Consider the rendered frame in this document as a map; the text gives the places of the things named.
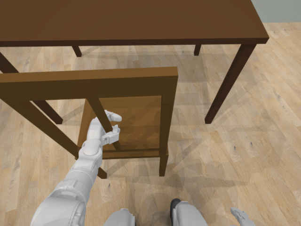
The left robot upper arm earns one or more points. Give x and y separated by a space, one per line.
56 211

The left robot forearm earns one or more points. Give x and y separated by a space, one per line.
81 177

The right robot hand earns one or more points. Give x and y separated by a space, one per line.
241 217

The right robot foot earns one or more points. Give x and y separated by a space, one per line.
174 202

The right robot shin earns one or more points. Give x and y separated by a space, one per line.
182 202

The chair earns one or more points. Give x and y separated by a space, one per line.
143 97

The table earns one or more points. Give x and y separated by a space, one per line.
50 23

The left robot hand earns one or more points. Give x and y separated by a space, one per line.
96 131

